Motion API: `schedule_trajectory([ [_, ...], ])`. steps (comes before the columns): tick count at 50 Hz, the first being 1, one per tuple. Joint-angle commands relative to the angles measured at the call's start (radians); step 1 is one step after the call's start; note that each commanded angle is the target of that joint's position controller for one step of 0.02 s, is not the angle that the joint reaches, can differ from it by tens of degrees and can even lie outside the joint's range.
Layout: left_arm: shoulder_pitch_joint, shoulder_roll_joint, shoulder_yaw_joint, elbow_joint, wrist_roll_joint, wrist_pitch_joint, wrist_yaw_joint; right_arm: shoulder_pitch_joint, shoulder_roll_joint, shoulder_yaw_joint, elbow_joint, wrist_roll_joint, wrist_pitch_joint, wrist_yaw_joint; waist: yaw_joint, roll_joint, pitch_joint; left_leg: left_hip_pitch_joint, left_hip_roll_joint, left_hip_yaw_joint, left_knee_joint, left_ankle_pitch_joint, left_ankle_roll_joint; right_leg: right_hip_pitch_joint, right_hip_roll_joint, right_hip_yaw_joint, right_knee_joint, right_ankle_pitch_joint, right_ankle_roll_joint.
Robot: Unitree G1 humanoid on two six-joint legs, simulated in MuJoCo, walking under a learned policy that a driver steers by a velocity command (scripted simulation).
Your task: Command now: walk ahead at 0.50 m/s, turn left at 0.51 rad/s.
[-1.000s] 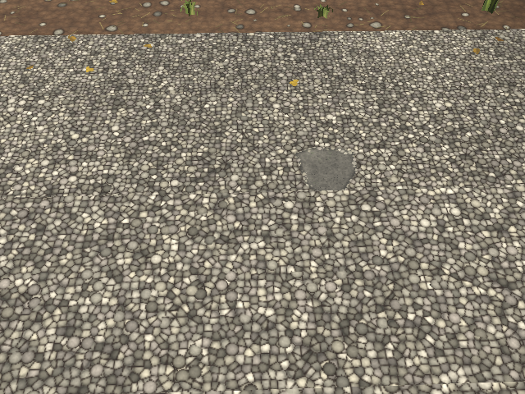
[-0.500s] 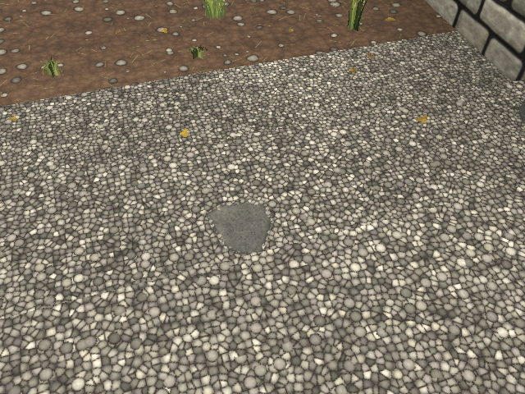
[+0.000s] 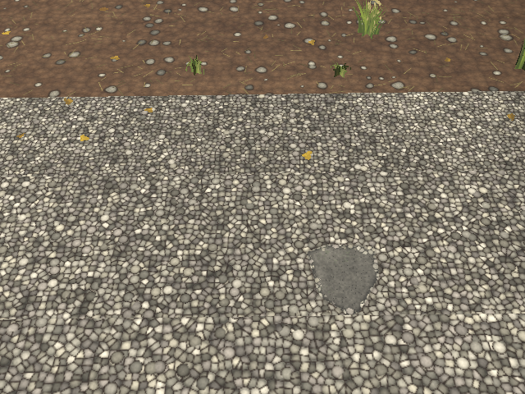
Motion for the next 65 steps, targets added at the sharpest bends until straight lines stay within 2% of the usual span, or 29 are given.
schedule_trajectory([
  [1,-0.033,0.124,0.030,-0.057,-0.003,-0.011,0.026,-0.090,0.013,0.010,-0.076,-0.002,-0.016,0.039,0.004,-0.113,0.041,0.152,-0.022,0.046,-0.177,0.315,0.010,-0.164,-0.201,0.036,-0.050,0.115,-0.125],
  [7,0.077,0.106,0.022,-0.029,-0.017,0.025,0.017,-0.223,0.019,0.029,-0.088,0.017,0.029,0.062,0.084,-0.082,0.151,0.021,0.032,0.045,-0.318,0.222,0.022,-0.009,-0.298,0.059,0.217,0.023,-0.078],
  [9,0.075,0.135,0.027,-0.024,-0.018,0.044,0.017,-0.120,0.006,0.021,-0.037,0.010,0.029,0.054,0.043,-0.085,0.133,0.190,0.035,0.074,-0.400,0.186,0.034,-0.041,-0.289,0.033,0.370,0.153,-0.053],
  [11,0.068,0.175,0.032,-0.007,-0.025,0.043,0.006,0.201,-0.082,-0.030,0.082,-0.013,0.018,0.027,-0.142,-0.028,-0.044,0.698,-0.066,0.203,-0.468,0.247,0.074,-0.191,-0.193,-0.044,0.815,0.353,-0.026],
  [12,0.116,0.110,0.029,0.009,-0.017,0.033,0.009,0.262,-0.152,-0.043,0.125,-0.024,0.015,0.019,-0.156,0.179,-0.093,1.017,0.048,0.038,-0.340,0.486,0.147,-0.539,-0.077,-0.025,1.292,-0.357,0.032],
  [13,0.242,0.090,-0.002,-0.036,-0.009,-0.001,-0.009,0.297,-0.237,-0.029,0.099,-0.026,-0.006,0.024,-0.102,0.305,-0.317,1.297,0.205,-0.143,-0.030,0.821,0.250,-0.778,-0.061,0.182,1.523,-0.476,0.033],
  [14,0.193,0.161,0.003,-0.056,-0.035,-0.021,-0.019,0.379,-0.191,-0.030,0.100,0.007,0.001,0.032,-0.181,0.201,-0.489,1.332,0.260,-0.256,-0.127,0.524,0.325,-0.794,-0.067,0.280,1.418,-0.416,0.013],
  [15,0.071,0.137,-0.004,-0.120,-0.073,-0.028,-0.010,0.382,-0.245,-0.043,0.135,0.014,0.012,0.021,-0.154,0.163,-0.428,1.226,0.320,-0.475,-0.355,-0.040,0.357,-0.907,-0.059,0.243,1.403,-0.331,0.018],
  [16,-0.030,0.126,-0.009,-0.129,-0.068,-0.017,0.026,0.252,-0.182,-0.024,0.113,0.010,0.012,0.010,-0.116,0.002,-0.315,1.053,0.309,-0.565,-0.507,-0.416,0.307,-0.942,-0.081,0.196,1.383,-0.203,0.007],
  [17,-0.031,0.145,-0.005,-0.123,-0.079,-0.009,0.041,0.116,-0.139,0.002,0.061,-0.021,-0.014,0.004,-0.066,0.007,-0.223,0.824,0.368,-0.591,-0.489,-0.378,0.316,-0.901,-0.107,0.266,1.193,0.017,-0.014],
  [19,0.001,0.121,-0.001,-0.068,-0.010,0.028,0.045,-0.014,-0.036,0.031,0.057,-0.019,-0.043,0.005,0.006,-0.034,-0.047,0.468,0.261,-0.358,-0.466,-0.127,0.245,-0.710,-0.142,0.282,0.967,0.112,0.003],
  [23,-0.083,0.069,-0.010,-0.097,-0.006,0.039,0.023,0.041,-0.044,0.028,0.100,-0.034,-0.063,-0.031,-0.013,0.043,0.004,0.373,0.162,-0.116,-0.532,0.021,0.208,-0.575,-0.132,0.258,0.585,0.292,0.023],
  [31,-0.338,0.038,-0.019,-0.201,-0.020,0.038,-0.042,0.167,-0.064,0.021,0.181,-0.010,-0.035,-0.047,-0.124,-0.037,0.085,0.680,0.181,0.055,-0.564,0.052,0.113,-0.658,-0.015,0.199,0.195,0.433,-0.085],
  [34,-0.347,0.035,-0.018,-0.235,-0.020,0.042,-0.067,0.162,-0.078,0.018,0.187,-0.011,-0.020,-0.047,-0.112,-0.005,0.067,0.754,0.197,0.104,-0.503,0.185,0.094,-0.611,0.017,0.141,0.166,0.309,-0.120],
  [36,-0.212,0.086,0.005,-0.218,-0.011,0.046,-0.067,0.118,-0.117,0.009,0.172,-0.007,-0.009,-0.053,-0.034,0.026,-0.020,0.743,0.173,0.157,-0.342,0.515,0.067,-0.377,0.088,0.068,0.153,0.235,-0.158],
  [37,-0.054,0.137,0.032,-0.182,-0.010,0.050,-0.061,0.091,-0.123,0.010,0.161,-0.006,-0.006,-0.057,0.055,0.001,-0.100,0.655,0.136,0.193,-0.146,0.527,0.036,-0.138,0.106,0.089,0.123,0.300,-0.191],
  [38,0.096,0.226,0.060,-0.165,-0.017,0.061,-0.042,0.098,-0.102,0.019,0.141,-0.033,-0.015,-0.064,0.102,-0.126,-0.205,0.430,0.060,0.244,0.201,0.184,-0.010,0.146,-0.059,0.355,0.103,0.349,-0.261],
  [39,0.073,0.277,0.058,-0.168,-0.032,0.047,-0.052,0.213,0.023,0.060,0.120,-0.048,-0.044,-0.036,-0.002,-0.340,-0.331,0.063,-0.136,0.111,0.503,-0.716,-0.043,0.440,-0.256,0.893,-0.042,0.137,-0.440],
  [40,0.111,0.193,0.042,-0.175,-0.034,0.050,-0.050,0.123,-0.085,0.036,0.117,-0.019,-0.073,-0.018,0.070,-0.235,-0.338,-0.054,-0.093,-0.014,0.546,-0.713,-0.025,0.471,-0.249,0.940,-0.125,-0.027,-0.408],
  [41,0.050,0.177,0.035,-0.183,-0.019,0.051,-0.042,0.029,-0.106,0.028,0.081,0.012,-0.086,-0.016,0.062,-0.183,-0.182,-0.116,-0.056,0.002,0.510,-0.630,-0.014,0.351,-0.228,0.819,-0.146,0.017,-0.361],
  [43,-0.090,0.166,0.029,-0.226,-0.002,0.053,-0.033,-0.019,-0.097,0.025,0.077,-0.020,-0.087,-0.039,-0.014,-0.013,-0.052,0.004,0.012,0.013,0.337,-0.512,-0.026,0.041,-0.160,0.632,-0.167,0.269,-0.321],
  [46,-0.127,0.128,0.015,-0.239,-0.007,0.045,-0.026,0.041,-0.082,0.018,0.069,-0.028,-0.050,-0.053,-0.075,-0.074,-0.067,0.139,0.047,0.013,0.176,-0.484,-0.062,-0.101,-0.111,0.534,-0.209,0.371,-0.320],
  [50,-0.069,0.163,0.025,-0.201,-0.003,0.048,-0.006,-0.057,-0.011,0.044,0.028,-0.051,-0.042,-0.048,-0.045,-0.096,-0.063,0.168,0.025,0.059,0.006,-0.246,-0.094,-0.159,-0.070,0.418,-0.214,0.519,-0.295],
  [51,-0.046,0.182,0.033,-0.195,0.013,0.049,-0.003,-0.001,-0.028,0.037,0.060,-0.046,-0.052,-0.036,-0.049,-0.085,-0.114,0.199,0.021,0.056,0.079,-0.112,-0.084,-0.143,-0.083,0.412,-0.171,0.563,-0.295],
  [53,-0.032,0.152,0.023,-0.193,0.004,0.048,-0.008,-0.020,-0.055,0.030,0.055,-0.030,-0.059,-0.023,-0.039,-0.084,-0.093,0.122,0.035,0.043,0.093,-0.111,-0.070,-0.101,-0.091,0.432,-0.145,0.527,-0.290],
  [55,0.105,0.157,0.024,-0.137,-0.015,0.037,0.004,-0.163,-0.113,0.009,-0.015,0.009,-0.069,-0.008,0.008,-0.097,-0.006,-0.242,0.076,-0.056,0.032,-0.164,-0.042,0.166,-0.153,0.583,-0.121,0.283,-0.295],
  [57,0.151,0.164,0.027,-0.124,-0.010,0.035,0.012,-0.211,-0.104,0.009,-0.040,0.004,-0.084,0.008,0.026,-0.118,0.030,-0.373,0.081,-0.073,-0.006,-0.180,-0.029,0.255,-0.180,0.634,-0.098,0.240,-0.303],
  [60,0.113,0.141,0.013,-0.119,-0.021,0.046,0.041,-0.251,-0.031,0.031,-0.058,-0.038,-0.094,0.026,0.030,-0.130,0.060,-0.104,0.037,0.003,-0.173,0.158,-0.038,-0.026,-0.092,0.480,-0.062,0.167,-0.274],
  [65,0.132,0.164,0.012,-0.110,-0.024,0.055,0.042,-0.285,-0.007,0.050,-0.093,-0.032,-0.100,0.057,0.064,-0.104,0.073,0.024,-0.007,0.039,-0.271,0.217,-0.007,-0.117,-0.068,0.462,0.112,0.141,-0.233],
])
